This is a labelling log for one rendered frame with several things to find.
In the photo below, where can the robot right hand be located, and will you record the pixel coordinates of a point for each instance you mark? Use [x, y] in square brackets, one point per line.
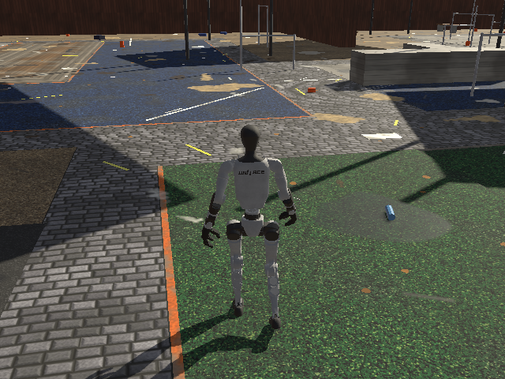
[285, 215]

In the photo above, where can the right robot foot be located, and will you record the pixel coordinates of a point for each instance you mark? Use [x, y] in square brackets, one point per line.
[275, 322]

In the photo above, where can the robot left forearm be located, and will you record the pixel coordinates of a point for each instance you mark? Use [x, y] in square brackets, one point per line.
[212, 213]

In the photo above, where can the robot left hand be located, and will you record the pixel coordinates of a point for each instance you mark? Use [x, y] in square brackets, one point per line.
[205, 236]

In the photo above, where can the right robot upper arm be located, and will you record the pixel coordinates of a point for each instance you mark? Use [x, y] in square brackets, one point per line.
[280, 178]

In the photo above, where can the robot right forearm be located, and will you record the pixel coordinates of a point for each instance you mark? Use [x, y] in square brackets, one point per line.
[289, 204]

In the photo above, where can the left robot upper arm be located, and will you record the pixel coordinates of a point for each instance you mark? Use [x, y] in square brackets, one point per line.
[222, 180]

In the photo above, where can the right robot shin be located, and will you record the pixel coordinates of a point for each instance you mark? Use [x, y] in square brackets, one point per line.
[273, 291]

